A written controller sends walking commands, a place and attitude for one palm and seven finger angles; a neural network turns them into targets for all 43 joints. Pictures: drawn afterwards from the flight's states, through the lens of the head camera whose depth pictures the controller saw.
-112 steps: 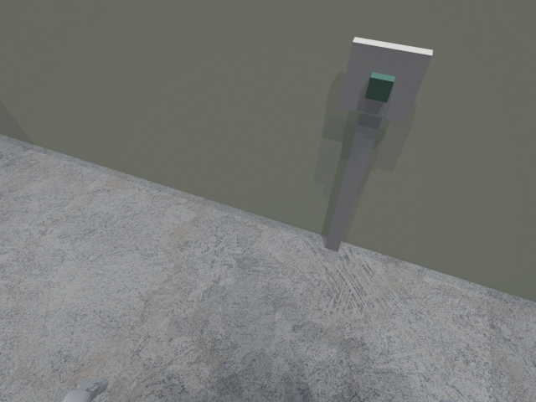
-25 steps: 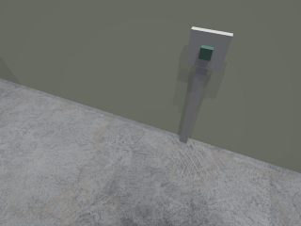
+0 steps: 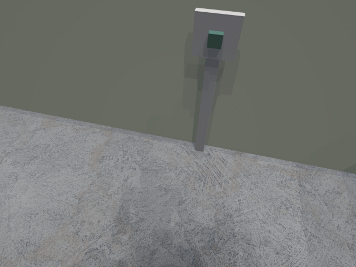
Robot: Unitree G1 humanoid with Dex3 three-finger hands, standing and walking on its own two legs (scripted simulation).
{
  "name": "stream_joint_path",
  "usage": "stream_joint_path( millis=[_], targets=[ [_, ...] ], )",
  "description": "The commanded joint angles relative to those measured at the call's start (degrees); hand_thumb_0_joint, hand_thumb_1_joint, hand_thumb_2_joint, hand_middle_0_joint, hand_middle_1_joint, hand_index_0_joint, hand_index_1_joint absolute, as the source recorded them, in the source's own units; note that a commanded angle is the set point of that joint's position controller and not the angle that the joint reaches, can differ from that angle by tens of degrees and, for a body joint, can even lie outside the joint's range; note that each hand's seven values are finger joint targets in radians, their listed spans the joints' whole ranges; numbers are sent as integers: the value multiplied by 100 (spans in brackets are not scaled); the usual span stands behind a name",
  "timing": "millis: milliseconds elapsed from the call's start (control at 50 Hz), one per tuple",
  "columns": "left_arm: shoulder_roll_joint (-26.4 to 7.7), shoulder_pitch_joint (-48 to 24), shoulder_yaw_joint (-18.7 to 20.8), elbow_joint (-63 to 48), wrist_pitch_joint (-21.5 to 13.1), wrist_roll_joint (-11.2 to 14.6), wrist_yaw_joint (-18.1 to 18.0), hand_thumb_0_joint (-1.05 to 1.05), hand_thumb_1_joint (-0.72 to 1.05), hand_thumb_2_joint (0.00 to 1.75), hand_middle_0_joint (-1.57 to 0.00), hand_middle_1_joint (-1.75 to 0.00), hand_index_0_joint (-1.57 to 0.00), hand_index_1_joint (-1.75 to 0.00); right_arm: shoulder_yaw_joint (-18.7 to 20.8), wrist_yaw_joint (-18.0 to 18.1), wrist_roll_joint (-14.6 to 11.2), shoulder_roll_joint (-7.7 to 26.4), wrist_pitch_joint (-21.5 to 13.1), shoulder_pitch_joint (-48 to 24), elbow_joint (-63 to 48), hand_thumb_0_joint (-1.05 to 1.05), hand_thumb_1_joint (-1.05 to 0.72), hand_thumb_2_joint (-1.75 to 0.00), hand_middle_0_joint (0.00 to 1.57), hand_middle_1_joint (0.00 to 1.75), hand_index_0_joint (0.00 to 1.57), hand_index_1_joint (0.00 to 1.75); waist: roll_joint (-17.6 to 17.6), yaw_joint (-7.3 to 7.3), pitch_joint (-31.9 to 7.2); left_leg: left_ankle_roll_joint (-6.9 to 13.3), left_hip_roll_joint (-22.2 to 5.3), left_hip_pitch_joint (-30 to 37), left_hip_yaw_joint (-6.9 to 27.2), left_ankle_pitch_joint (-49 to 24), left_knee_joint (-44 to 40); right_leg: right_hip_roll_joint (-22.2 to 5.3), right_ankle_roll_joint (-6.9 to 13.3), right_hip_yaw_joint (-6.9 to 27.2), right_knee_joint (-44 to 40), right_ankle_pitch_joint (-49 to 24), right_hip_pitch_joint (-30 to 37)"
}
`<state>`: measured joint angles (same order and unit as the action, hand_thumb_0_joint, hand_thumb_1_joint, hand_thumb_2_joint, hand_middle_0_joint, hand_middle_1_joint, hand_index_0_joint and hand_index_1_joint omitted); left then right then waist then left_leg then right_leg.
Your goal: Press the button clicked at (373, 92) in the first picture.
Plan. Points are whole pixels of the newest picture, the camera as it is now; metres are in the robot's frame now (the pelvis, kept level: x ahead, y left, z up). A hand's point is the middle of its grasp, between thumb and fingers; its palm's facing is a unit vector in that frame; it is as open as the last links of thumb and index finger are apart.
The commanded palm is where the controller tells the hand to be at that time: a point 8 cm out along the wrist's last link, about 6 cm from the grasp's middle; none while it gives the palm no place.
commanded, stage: turn to face it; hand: left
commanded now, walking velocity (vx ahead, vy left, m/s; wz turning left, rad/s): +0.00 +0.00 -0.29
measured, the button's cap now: (215, 39) +0.88 -0.11 +0.06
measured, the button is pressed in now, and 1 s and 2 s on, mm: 0 0 0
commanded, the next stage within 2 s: take the last steps up to it in 0.16 s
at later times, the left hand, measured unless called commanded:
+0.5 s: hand out of the picture +0.05 +0.18 -0.17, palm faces -0.12 -0.98 -0.16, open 7.4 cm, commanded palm none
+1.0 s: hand (153, 232) +0.24 +0.08 -0.17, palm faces -0.37 -0.92 -0.08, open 7.4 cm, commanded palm none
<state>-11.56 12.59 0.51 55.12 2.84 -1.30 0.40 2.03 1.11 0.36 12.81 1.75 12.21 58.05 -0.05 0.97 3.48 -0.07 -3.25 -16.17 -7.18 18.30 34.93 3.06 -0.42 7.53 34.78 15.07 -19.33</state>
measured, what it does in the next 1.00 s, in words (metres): walks ahead, turning right: left foot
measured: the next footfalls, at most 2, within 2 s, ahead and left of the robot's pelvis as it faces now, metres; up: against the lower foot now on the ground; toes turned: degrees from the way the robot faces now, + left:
left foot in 0.54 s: +0.07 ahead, +0.10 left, +0.00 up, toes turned -4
right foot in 1.08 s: +0.24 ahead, -0.25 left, +0.00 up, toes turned -24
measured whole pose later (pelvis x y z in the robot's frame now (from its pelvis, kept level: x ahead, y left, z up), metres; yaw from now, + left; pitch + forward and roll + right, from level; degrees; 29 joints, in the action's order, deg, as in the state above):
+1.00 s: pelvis +0.11 -0.05 +0.01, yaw -17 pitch +0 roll -2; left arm -10.9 7.7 3.0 60.0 2.2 -1.7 3.1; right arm 0.9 2.2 2.0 4.0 -3.5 32.3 67.5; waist -2.6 5.2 4.3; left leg -3.6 -7.7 2.3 -12.4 21.2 19.6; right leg -5.1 -0.1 -5.4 45.2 9.4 -33.9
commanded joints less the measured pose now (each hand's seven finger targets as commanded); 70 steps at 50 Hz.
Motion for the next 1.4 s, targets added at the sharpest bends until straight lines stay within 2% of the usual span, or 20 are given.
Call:
stream_joint_path(
  millis=[0, 40, 80, 200, 240, 260, 360, 480, 500, 520, 540, 600, 700, 940, 1020, 1040, 1060, 1100, 1200, 1380],
  targets=[
    [-979, -147, 347, -559, -74, -3, -120, 0, 90, 90, -20, -30, -20, -30, 223, 62, 31, 686, -189, 417, -318, 0, -90, -90, 20, 30, 20, 30, -172, 102, -391, 144, -479, 723, 736, 268, -729, -609, 425, 827, -782, -25, -861],
    [-613, -124, 318, -606, -78, 5, -80, 0, 90, 90, -20, -30, -20, -30, 307, 79, 51, 1005, -249, 407, -329, 0, -90, -90, 20, 30, 20, 30, 1197, 62, -369, 692, -1630, 662, 1813, 200, -1886, 37, 100, -302, 1002, 336, -1030],
    [-604, -20, 403, -549, -44, -33, -77, 0, 90, 90, -20, -30, -20, -30, 283, 115, 74, 882, -304, 196, -394, 0, -90, -90, 20, 30, 20, 30, 857, -59, -366, 1139, -2097, 275, 1724, -831, -2008, -313, -12, -504, 2514, 1343, -911],
    [-287, 684, 349, -260, -172, -17, -58, 0, 90, 90, -20, -30, -20, -30, 285, 76, 102, 830, -201, 323, -183, 0, -90, -90, 20, 30, 20, 30, 471, -279, -462, 391, -1265, 172, 113, -1636, -278, -393, 23, -1126, -626, -297, 739],
    [-1107, 780, 450, -211, -321, -43, -176, 0, 90, 90, -20, -30, -20, -30, 161, 18, 8, 176, -161, 392, -378, 0, -90, -90, 20, 30, 20, 30, -1434, -215, -397, -218, -203, -1429, -229, 1274, 1525, -2253, 879, 1312, -1552, -2837, 1407],
    [-1077, 1054, 418, -182, -281, 5, -175, 0, 90, 90, -20, -30, -20, -30, 145, 55, 36, 195, -95, -3, -495, 0, -90, -90, 20, 30, 20, 30, -867, -439, -490, -191, -242, -1233, 367, 1603, 1961, -2287, 1270, 1262, -1637, -2275, 1068],
    [-853, 306, 456, -284, -325, -58, -159, 0, 90, 90, -20, -30, -20, -30, 206, -63, 134, 315, -164, 135, -384, 0, -90, -90, 20, 30, 20, 30, -785, -75, -168, -180, -261, -1224, 400, 681, 2341, -1576, 1240, 909, -2195, 1047, 397],
    [-859, 191, 503, -182, -289, -21, -32, 0, 90, 90, -20, -30, -20, -30, 159, 15, 102, 80, -365, 1032, -197, 0, -90, -90, 20, 30, 20, 30, -666, 254, -162, -68, 56, 992, -26, 46, -474, -1024, 990, 484, -1608, 1585, -649],
    [-577, 173, 447, -233, -265, 1, 17, 0, 90, 90, -20, -30, -20, -30, 188, 94, 104, 309, -421, 1535, -1, 0, -90, -90, 20, 30, 20, 30, 46, 422, -203, -4, -291, 1805, 410, 397, -1151, -650, 742, 180, -681, 1564, -1253],
    [-157, 293, 377, -348, -240, 24, 101, 0, 90, 90, -20, -30, -20, -30, 319, 147, 190, 923, -453, 1909, 89, 0, -90, -90, 20, 30, 20, 30, 1758, 527, -125, 433, -1898, 2069, 2749, 2247, -2259, 21, 366, -574, 1093, 1692, -2300],
    [-384, -155, 423, -600, -261, -65, 130, 0, 90, 90, -20, -30, -20, -30, 366, 185, 149, 1262, -475, 1955, 12, 0, -90, -90, 20, 30, 20, 30, 1566, 570, 217, 860, -2885, 1462, 3986, 3013, -2938, -267, 275, -537, 2048, 1562, -2677],
    [-445, 38, 543, -274, -207, -157, 227, 0, 90, 90, -20, -30, -20, -30, 179, 201, 143, 662, -564, 1033, -75, 0, -90, -90, 20, 30, 20, 30, 545, -18, 746, 425, -2063, 438, 2475, 1723, -2949, -579, 94, -329, 3265, 91, -2411],
    [-100, 433, 447, 82, -129, -123, 234, 0, 90, 90, -20, -30, -20, -30, 56, 239, 86, 258, -689, 1601, 251, 0, -90, -90, 20, 30, 20, 30, 830, -34, 345, 206, -1389, 911, 666, -1022, -2376, -549, -94, -591, 3601, -786, -2341],
    [57, -1271, 248, -137, -289, -14, 259, 0, 90, 90, -20, -30, -20, -30, 127, 171, 189, 256, -587, 2460, 837, 0, -90, -90, 20, 30, 20, 30, 1101, 424, 622, 555, -1643, 1408, 185, -2400, -2105, -759, 109, -1388, 677, -470, -1630],
    [-299, 445, 409, 455, -526, -10, 165, 0, 90, 90, -20, -30, -20, -30, 231, 118, 103, 389, -548, 2072, 860, 0, -90, -90, 20, 30, 20, 30, 809, -406, -532, 251, -1344, 1165, -206, -3540, -173, -295, 360, -1735, -669, -580, 1186],
    [-767, 1328, 530, 733, -602, -36, 88, 0, 90, 90, -20, -30, -20, -30, 221, 44, 48, 232, -538, 2157, 825, 0, -90, -90, 20, 30, 20, 30, -75, -764, -1143, 91, -1103, -42, -285, -2309, 1152, -947, 572, -1039, -694, -649, 2833],
    [-1348, 1964, 682, 898, -662, -30, -22, 0, 90, 90, -20, -30, -20, -30, 111, 26, -30, -297, -546, 2286, 617, 0, -90, -90, 20, 30, 20, 30, -1608, -828, -1821, -121, -124, -1699, -272, 1592, 3233, -2687, 1121, 1300, -1122, -985, 4075],
    [-1274, 1370, 610, 750, -593, 73, -65, 0, 90, 90, -20, -30, -20, -30, 149, 25, -33, -305, -473, 1570, 384, 0, -90, -90, 20, 30, 20, 30, -1244, -636, -1270, 71, -362, -2018, 677, 1168, 4571, -2799, 1233, 1666, -1997, 132, 2449],
    [-21, 293, 306, 446, -704, -41, -173, 0, 90, 90, -20, -30, -20, -30, 181, -44, 170, -510, -258, 1586, 435, 0, -90, -90, 20, 30, 20, 30, -456, 148, -141, -49, -711, -1355, 450, -3, 3291, -1912, 937, -556, -2345, -370, 252],
    [-449, 609, 314, 533, -705, -36, -126, 0, 90, 90, -20, -30, -20, -30, 128, -187, 128, -266, -333, 222, -211, 0, -90, -90, 20, 30, 20, 30, -471, -38, 110, -90, -452, -971, 147, -158, 761, -1896, 1100, -629, -2265, -688, 732]
  ],
)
